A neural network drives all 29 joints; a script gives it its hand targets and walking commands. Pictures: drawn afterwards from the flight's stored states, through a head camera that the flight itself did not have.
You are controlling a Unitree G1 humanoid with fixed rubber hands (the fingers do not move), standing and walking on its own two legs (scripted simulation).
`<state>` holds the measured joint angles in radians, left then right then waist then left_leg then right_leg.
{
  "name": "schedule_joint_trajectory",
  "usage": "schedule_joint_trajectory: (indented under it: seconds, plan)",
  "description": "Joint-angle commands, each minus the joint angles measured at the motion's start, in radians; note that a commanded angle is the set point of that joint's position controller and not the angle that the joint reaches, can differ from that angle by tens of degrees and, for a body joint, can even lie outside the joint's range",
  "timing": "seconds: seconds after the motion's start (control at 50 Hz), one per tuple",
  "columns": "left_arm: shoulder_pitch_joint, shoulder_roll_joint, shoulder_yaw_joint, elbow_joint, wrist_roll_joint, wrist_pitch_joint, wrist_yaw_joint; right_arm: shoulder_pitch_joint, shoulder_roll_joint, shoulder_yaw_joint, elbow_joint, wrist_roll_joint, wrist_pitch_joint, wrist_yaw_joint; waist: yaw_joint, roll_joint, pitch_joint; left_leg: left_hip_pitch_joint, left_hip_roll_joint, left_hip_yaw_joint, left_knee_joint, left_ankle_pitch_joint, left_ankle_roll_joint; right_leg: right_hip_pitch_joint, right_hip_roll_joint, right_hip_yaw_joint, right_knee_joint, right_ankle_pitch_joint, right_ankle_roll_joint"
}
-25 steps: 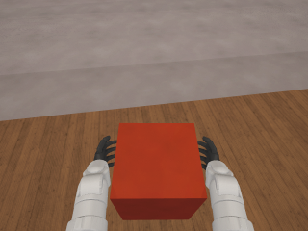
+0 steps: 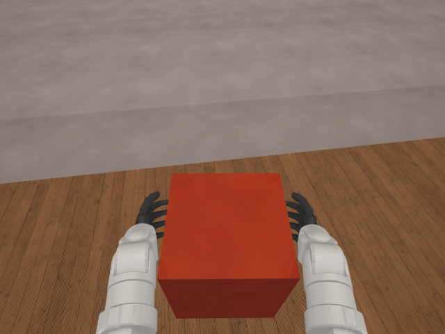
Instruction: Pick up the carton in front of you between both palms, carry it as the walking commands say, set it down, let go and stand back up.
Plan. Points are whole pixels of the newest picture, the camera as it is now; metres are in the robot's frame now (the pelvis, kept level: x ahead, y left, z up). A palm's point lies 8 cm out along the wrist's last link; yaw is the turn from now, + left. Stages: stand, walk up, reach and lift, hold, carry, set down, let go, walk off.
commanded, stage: reach and lift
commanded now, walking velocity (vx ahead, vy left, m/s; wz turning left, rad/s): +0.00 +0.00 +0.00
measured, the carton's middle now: (225, 249) +0.30 +0.00 -0.04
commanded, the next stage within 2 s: hold in 0.60 s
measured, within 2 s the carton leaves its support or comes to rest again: neither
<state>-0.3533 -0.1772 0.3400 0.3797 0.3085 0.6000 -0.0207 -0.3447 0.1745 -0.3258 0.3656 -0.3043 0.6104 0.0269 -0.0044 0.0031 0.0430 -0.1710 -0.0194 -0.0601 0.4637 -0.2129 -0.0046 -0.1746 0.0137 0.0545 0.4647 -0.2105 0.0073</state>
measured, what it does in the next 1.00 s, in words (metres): stands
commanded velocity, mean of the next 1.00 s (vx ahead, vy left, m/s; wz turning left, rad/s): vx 0.03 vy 0.00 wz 0.00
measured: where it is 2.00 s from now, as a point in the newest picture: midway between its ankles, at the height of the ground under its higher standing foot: (218, 304)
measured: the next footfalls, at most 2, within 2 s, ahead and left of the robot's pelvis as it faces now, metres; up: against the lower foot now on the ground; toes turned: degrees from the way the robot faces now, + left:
right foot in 1.46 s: +0.15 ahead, -0.09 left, +0.00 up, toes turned -8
left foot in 1.78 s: +0.47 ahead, +0.12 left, +0.00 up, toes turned +11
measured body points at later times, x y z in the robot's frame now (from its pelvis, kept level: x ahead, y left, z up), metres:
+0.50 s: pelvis +0.02 +0.00 +0.01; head +0.00 +0.00 +0.46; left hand +0.32 +0.15 +0.03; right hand +0.32 -0.15 +0.03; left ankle +0.03 +0.12 -0.74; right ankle +0.03 -0.12 -0.74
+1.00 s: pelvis +0.01 +0.00 +0.00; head -0.04 +0.00 +0.45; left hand +0.31 +0.15 +0.05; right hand +0.31 -0.15 +0.05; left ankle +0.03 +0.12 -0.74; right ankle +0.03 -0.13 -0.74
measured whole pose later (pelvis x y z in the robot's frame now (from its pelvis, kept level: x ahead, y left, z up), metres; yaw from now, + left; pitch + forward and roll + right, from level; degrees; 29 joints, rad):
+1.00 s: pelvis +0.01 +0.00 +0.00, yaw +0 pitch -7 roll +0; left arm -0.27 -0.15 0.23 0.22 0.27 0.76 -0.01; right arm -0.27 0.15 -0.22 0.22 -0.26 0.77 0.02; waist 0.00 0.00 0.01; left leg -0.09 -0.02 -0.06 0.41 -0.22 -0.01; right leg -0.10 0.01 0.05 0.42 -0.22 0.01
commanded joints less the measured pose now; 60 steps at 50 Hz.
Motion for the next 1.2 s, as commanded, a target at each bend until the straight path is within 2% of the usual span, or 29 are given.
schedule_joint_trajectory:
  seconds: [0.0, 0.32, 0.58, 0.7, 0.8, 0.94, 0.96, 0.98, 1.0, 1.06, 1.08, 1.14, 1.18]
  plan:
    - [-0.508, -0.933, -0.564, 0.023, -0.214, -0.010, -0.238, -0.514, 0.934, 0.558, 0.014, 0.210, -0.016, 0.226, 0.000, -0.008, -0.283, 0.064, -0.068, -0.004, -0.092, 0.054, 0.016, 0.095, 0.067, 0.011, -0.089, 0.065, -0.009]
    - [-0.355, -0.911, -0.618, -0.109, -0.251, 0.029, -0.218, -0.366, 0.901, 0.603, -0.112, 0.243, 0.020, 0.213, 0.000, 0.000, -0.293, 0.148, -0.074, -0.018, -0.119, 0.259, 0.001, 0.161, 0.079, 0.020, -0.116, 0.253, -0.003]
    - [-0.348, -0.897, -0.638, -0.165, -0.265, 0.065, -0.211, -0.365, 0.884, 0.625, -0.166, 0.259, 0.052, 0.208, 0.002, 0.000, -0.265, 0.156, -0.074, -0.018, -0.133, 0.228, 0.001, 0.166, 0.081, 0.019, -0.126, 0.217, -0.002]
    - [-0.306, -0.872, -0.689, -0.254, -0.298, 0.110, -0.205, -0.321, 0.877, 0.684, -0.255, 0.295, 0.099, 0.194, 0.003, -0.004, -0.287, 0.189, -0.075, -0.022, -0.148, 0.284, -0.001, 0.207, 0.079, 0.024, -0.143, 0.282, 0.004]
    - [-0.324, -0.834, -0.642, -0.215, -0.273, 0.136, -0.204, -0.333, 0.846, 0.632, -0.213, 0.266, 0.127, 0.192, 0.000, -0.003, -0.168, 0.139, -0.070, -0.013, -0.168, 0.122, 0.006, 0.161, 0.073, 0.018, -0.167, 0.122, -0.004]
    - [-0.427, -0.863, -0.646, -0.199, -0.278, 0.126, -0.216, -0.431, 0.878, 0.634, -0.193, 0.273, 0.120, 0.203, 0.002, -0.001, -0.196, 0.126, -0.065, -0.009, -0.152, 0.047, 0.011, 0.148, 0.070, 0.013, -0.150, 0.054, -0.006]
    - [-0.456, -0.872, -0.666, -0.201, -0.299, 0.134, -0.216, -0.476, 0.877, 0.661, -0.197, 0.299, 0.126, 0.203, -0.005, 0.009, -0.271, 0.019, 0.117, -0.015, -0.111, -0.177, 0.019, 0.046, -0.112, 0.006, -0.097, -0.184, -0.008]
    - [-0.445, -0.862, -0.663, -0.205, -0.306, 0.138, -0.214, -0.457, 0.878, 0.657, -0.197, 0.300, 0.130, 0.200, 0.004, 0.008, -0.264, -0.040, 0.097, -0.045, -0.126, -0.402, 0.023, -0.002, -0.092, 0.030, -0.107, -0.409, -0.019]
    - [-0.463, -0.863, -0.679, -0.234, -0.314, 0.139, -0.211, -0.469, 0.874, 0.670, -0.222, 0.312, 0.130, 0.198, 0.003, 0.002, -0.236, -0.091, 0.090, -0.038, -0.126, -0.513, 0.020, -0.053, -0.084, 0.031, -0.111, -0.517, -0.020]
    - [-0.426, -0.852, -0.722, -0.261, -0.337, 0.166, -0.194, -0.447, 0.863, 0.717, -0.256, 0.340, 0.158, 0.182, 0.005, 0.002, -0.309, -0.088, 0.086, -0.004, -0.067, -0.337, 0.017, -0.053, -0.081, -0.002, -0.051, -0.329, -0.022]
    - [-0.424, -0.845, -0.744, -0.288, -0.350, 0.182, -0.186, -0.436, 0.854, 0.738, -0.284, 0.353, 0.174, 0.176, 0.005, 0.000, -0.344, -0.081, 0.085, -0.004, -0.051, -0.330, 0.020, -0.050, -0.086, 0.005, -0.047, -0.321, -0.029]
    - [-0.452, -0.815, -0.807, -0.375, -0.411, 0.255, -0.169, -0.459, 0.826, 0.802, -0.372, 0.404, 0.250, 0.153, 0.005, -0.036, -0.294, -0.163, 0.090, -0.013, -0.004, -0.382, 0.025, -0.099, -0.127, 0.078, -0.081, -0.429, -0.053]
    - [-0.436, -0.785, -0.839, -0.418, -0.452, 0.322, -0.156, -0.449, 0.798, 0.834, -0.411, 0.442, 0.315, 0.141, 0.008, -0.070, -0.275, -0.212, 0.077, 0.021, 0.056, -0.331, 0.023, -0.094, -0.163, 0.135, -0.109, -0.450, -0.073]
